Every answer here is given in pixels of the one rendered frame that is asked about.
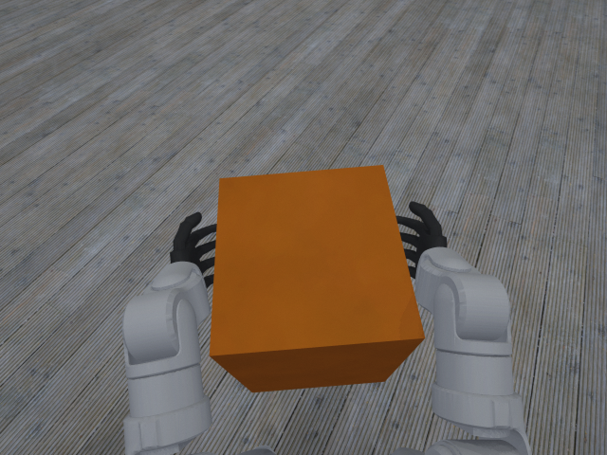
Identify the robot right hand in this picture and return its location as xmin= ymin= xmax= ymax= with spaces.
xmin=396 ymin=201 xmax=447 ymax=279

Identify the robot right forearm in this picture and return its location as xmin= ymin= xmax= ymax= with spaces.
xmin=415 ymin=247 xmax=532 ymax=455

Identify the robot left hand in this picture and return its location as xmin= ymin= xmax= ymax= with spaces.
xmin=170 ymin=212 xmax=217 ymax=288

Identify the robot left forearm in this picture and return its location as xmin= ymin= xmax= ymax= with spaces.
xmin=121 ymin=262 xmax=212 ymax=455

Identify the carton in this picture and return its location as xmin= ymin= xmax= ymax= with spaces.
xmin=210 ymin=165 xmax=425 ymax=392

